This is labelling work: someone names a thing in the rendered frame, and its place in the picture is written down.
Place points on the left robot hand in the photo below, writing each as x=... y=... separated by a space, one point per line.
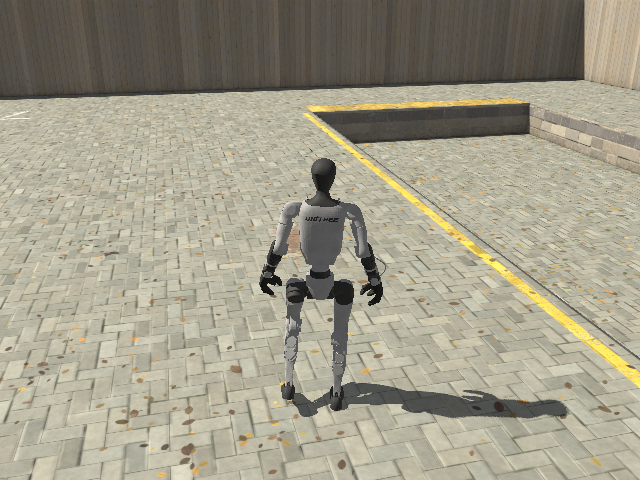
x=264 y=281

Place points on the robot left upper arm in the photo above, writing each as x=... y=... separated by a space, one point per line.
x=290 y=210

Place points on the robot right shin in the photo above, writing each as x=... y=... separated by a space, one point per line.
x=338 y=365

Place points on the robot right upper arm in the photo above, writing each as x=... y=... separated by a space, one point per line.
x=353 y=212

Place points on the left robot forearm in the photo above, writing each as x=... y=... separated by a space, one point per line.
x=271 y=263

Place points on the right robot forearm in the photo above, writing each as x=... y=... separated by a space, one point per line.
x=371 y=269

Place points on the right robot hand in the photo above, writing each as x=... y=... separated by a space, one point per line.
x=378 y=290

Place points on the right robot thigh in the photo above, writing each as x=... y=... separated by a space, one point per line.
x=343 y=300

